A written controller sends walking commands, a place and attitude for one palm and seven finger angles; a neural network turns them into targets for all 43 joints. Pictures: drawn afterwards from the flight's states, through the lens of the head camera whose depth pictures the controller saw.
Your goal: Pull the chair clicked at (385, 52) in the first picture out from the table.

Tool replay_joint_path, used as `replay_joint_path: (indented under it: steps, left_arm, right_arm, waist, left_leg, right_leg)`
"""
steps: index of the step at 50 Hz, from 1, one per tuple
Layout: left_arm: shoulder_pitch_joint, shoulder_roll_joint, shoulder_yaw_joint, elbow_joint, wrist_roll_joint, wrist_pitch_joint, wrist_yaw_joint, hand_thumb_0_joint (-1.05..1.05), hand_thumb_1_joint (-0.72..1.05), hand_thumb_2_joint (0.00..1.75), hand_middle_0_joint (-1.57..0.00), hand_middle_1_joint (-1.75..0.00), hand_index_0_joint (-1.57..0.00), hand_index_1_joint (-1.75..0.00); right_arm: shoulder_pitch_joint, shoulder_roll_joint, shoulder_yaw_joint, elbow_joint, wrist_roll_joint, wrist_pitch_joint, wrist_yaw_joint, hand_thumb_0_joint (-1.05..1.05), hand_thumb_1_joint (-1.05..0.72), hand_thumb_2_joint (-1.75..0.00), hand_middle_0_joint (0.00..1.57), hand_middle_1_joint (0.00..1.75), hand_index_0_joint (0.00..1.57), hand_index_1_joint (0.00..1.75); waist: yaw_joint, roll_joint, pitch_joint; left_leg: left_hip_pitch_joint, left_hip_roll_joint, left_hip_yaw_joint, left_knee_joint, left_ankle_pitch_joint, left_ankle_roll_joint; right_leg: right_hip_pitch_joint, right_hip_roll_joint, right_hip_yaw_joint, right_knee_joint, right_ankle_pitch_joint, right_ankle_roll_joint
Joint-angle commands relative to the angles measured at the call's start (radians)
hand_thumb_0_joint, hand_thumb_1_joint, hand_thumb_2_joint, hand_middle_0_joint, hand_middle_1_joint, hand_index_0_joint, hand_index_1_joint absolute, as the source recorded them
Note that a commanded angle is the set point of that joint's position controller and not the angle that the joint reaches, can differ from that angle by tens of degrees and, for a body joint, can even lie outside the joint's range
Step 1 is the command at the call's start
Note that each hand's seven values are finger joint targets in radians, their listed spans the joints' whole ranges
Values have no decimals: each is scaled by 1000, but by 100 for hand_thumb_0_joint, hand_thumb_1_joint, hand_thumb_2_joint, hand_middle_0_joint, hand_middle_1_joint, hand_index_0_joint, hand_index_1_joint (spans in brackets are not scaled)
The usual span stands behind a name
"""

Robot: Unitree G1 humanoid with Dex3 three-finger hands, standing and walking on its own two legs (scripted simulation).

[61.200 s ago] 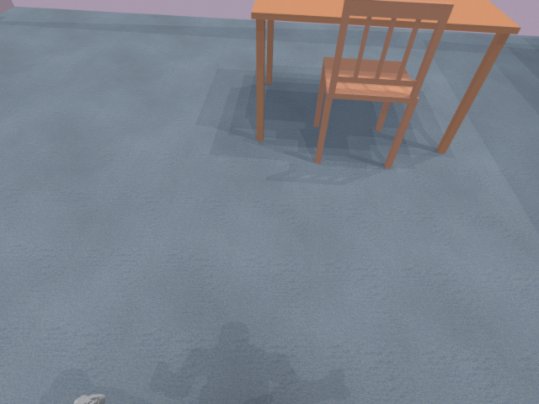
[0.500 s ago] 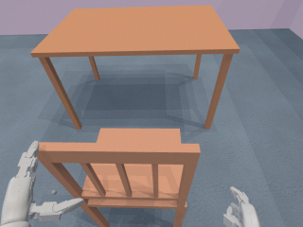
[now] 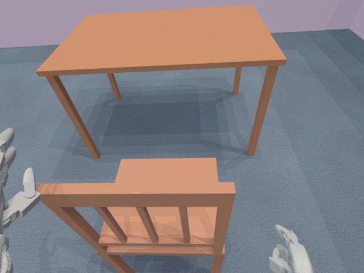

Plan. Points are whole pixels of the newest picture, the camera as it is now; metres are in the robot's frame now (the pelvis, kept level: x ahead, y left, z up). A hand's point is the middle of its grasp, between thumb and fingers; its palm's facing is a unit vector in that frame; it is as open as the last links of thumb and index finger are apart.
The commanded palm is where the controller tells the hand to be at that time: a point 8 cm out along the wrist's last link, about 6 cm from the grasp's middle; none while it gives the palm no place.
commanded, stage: draw the hand back to the body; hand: left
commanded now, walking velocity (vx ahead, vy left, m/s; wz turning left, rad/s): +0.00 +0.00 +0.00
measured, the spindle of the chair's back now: (148, 224) +0.26 +0.14 -0.11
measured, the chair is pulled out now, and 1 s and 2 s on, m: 0.58 0.58 0.58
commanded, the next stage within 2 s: step back with the hand held close in 0.26 s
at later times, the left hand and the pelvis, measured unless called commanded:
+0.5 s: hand (30, 195) +0.19 +0.27 +0.17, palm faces +0.46 -0.76 -0.46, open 7.4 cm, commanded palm +0.13 +0.30 +0.18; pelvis -0.02 +0.00 +0.00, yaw +0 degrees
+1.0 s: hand (1, 247) +0.11 +0.27 +0.16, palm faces +0.44 -0.76 -0.47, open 7.4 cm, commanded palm +0.06 +0.31 +0.18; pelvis -0.08 +0.01 -0.01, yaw +0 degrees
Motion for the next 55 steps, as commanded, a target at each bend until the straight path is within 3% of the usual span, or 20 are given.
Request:
replay_joint_path:
  steps: [1,4,5,10,13,19,20,21,22,26,29,34,37,41,44,45,48,50,52,55]
  left_arm:
    - [-30,188,107,-225,9,-63,11,0,90,90,-20,-30,-20,-30]
    - [-19,203,124,-234,8,-65,17,0,90,90,-20,-30,-20,-30]
    - [-38,220,134,-257,9,-64,18,0,90,90,-20,-30,-20,-30]
    - [-30,200,126,-227,10,-59,19,0,90,90,-20,-30,-20,-30]
    - [-22,184,113,-197,9,-61,18,0,90,90,-20,-30,-20,-30]
    - [-72,166,72,-221,8,-65,12,0,90,90,-20,-30,-20,-30]
    - [-252,338,237,-299,-2,-119,14,0,90,90,-20,-30,-20,-30]
    - [-208,324,234,-233,2,-127,8,0,90,90,-20,-30,-20,-30]
    - [-123,255,196,-180,2,-126,0,0,90,90,-20,-30,-20,-30]
    - [71,183,151,-163,3,-123,-7,0,90,90,-20,-30,-20,-30]
    - [105,207,168,-229,11,-126,1,0,90,90,-20,-30,-20,-30]
    - [118,246,202,-302,11,-135,18,0,90,90,-20,-30,-20,-30]
    - [117,244,200,-320,6,-139,24,0,90,90,-20,-30,-20,-30]
    - [108,225,187,-302,5,-134,33,0,90,90,-20,-30,-20,-30]
    - [83,230,180,-291,12,-131,40,0,90,90,-20,-30,-20,-30]
    - [78,252,197,-288,12,-129,47,0,90,90,-20,-30,-20,-30]
    - [42,245,180,-287,20,-134,52,0,90,90,-20,-30,-20,-30]
    - [34,264,193,-291,24,-138,59,0,90,90,-20,-30,-20,-30]
    - [24,254,191,-318,33,-152,59,0,90,90,-20,-30,-20,-30]
    - [47,263,211,-323,38,-162,60,0,90,90,-20,-30,-20,-30]
  right_arm:
    - [-120,-98,-41,-159,4,-50,-2,0,-90,-90,20,30,20,30]
    - [-121,-98,-44,-159,5,-52,-6,0,-90,-90,20,30,20,30]
    - [-124,-101,-43,-157,5,-55,-7,0,-90,-90,20,30,20,30]
    - [-122,-97,-43,-147,8,-59,-11,0,-90,-90,20,30,20,30]
    - [-119,-100,-45,-150,8,-54,-12,0,-90,-90,20,30,20,30]
    - [-125,-105,-39,-158,6,-57,-11,0,-90,-90,20,30,20,30]
    - [-75,-115,-36,-199,15,-38,-11,0,-90,-90,20,30,20,30]
    - [-82,-109,-53,-161,12,-35,-12,0,-90,-90,20,30,20,30]
    - [-85,-109,-59,-166,9,-28,-8,0,-90,-90,20,30,20,30]
    - [-105,-106,-66,-193,8,16,1,0,-90,-90,20,30,20,30]
    - [-115,-107,-73,-211,7,40,-1,0,-90,-90,20,30,20,30]
    - [-110,-95,-78,-219,10,38,-13,0,-90,-90,20,30,20,30]
    - [-102,-95,-77,-211,8,23,-20,0,-90,-90,20,30,20,30]
    - [-83,-92,-73,-202,8,10,-24,0,-90,-90,20,30,20,30]
    - [-68,-93,-74,-203,7,6,-24,0,-90,-90,20,30,20,30]
    - [-65,-96,-78,-191,8,7,-27,0,-90,-90,20,30,20,30]
    - [-61,-95,-66,-203,2,2,-26,0,-90,-90,20,30,20,30]
    - [-65,-106,-64,-200,2,0,-33,0,-90,-90,20,30,20,30]
    - [-65,-110,-56,-221,1,-11,-32,0,-90,-90,20,30,20,30]
    - [-64,-115,-60,-226,8,-27,-32,0,-90,-90,20,30,20,30]
  waist:
    - [6,-31,-121]
    - [7,-42,-134]
    - [5,2,-130]
    - [-1,-11,-103]
    - [1,-67,-93]
    - [-5,-45,-83]
    - [-30,12,19]
    - [-33,-48,5]
    - [-38,-89,-27]
    - [-35,-55,-112]
    - [-35,-85,-155]
    - [-34,-42,-177]
    - [-36,4,-165]
    - [-40,1,-139]
    - [-45,-88,-108]
    - [-49,-84,-106]
    - [-52,-125,-57]
    - [-54,-69,-31]
    - [-49,-1,-31]
    - [-46,68,-58]
  left_leg:
    - [-3,24,19,-48,427,31]
    - [6,27,17,-50,434,30]
    - [-2,25,13,-51,422,26]
    - [-4,27,14,-54,401,25]
    - [-10,28,13,-58,373,30]
    - [-11,24,13,-65,330,32]
    - [-73,47,-15,-46,282,45]
    - [-86,45,-11,-23,259,44]
    - [-68,40,-14,-17,258,40]
    - [-63,66,-21,-33,405,41]
    - [-77,88,-40,-32,509,41]
    - [-106,119,-66,-40,540,47]
    - [-141,132,-80,-47,484,52]
    - [-235,112,-72,-26,279,46]
    - [-268,64,-56,22,91,35]
    - [-258,55,-49,34,43,36]
    - [-268,38,-51,50,-90,37]
    - [-298,59,-79,-1,-150,47]
    - [-394,96,-120,-94,-227,64]
    - [-504,135,-160,-152,-201,86]
  right_leg:
    - [89,-38,5,-47,408,-30]
    - [92,-38,4,-40,409,-29]
    - [95,-37,9,-42,394,-34]
    - [73,-34,3,-52,367,-33]
    - [63,-34,0,-52,346,-29]
    - [48,-37,8,-63,302,-28]
    - [-13,-80,103,-102,376,-35]
    - [-6,-101,123,-107,428,-46]
    - [13,-111,131,-100,446,-48]
    - [59,-107,96,-47,468,-35]
    - [71,-101,74,-11,477,-30]
    - [43,-85,58,35,374,-21]
    - [15,-77,59,51,278,-19]
    - [16,-89,89,26,268,-29]
    - [-56,-122,149,-46,169,-49]
    - [-81,-138,175,-76,128,-60]
    - [-190,-150,189,-141,-113,-60]
    - [-207,-127,172,-140,-208,-53]
    - [-134,-75,122,-64,-218,-23]
    - [31,-31,81,69,-16,-8]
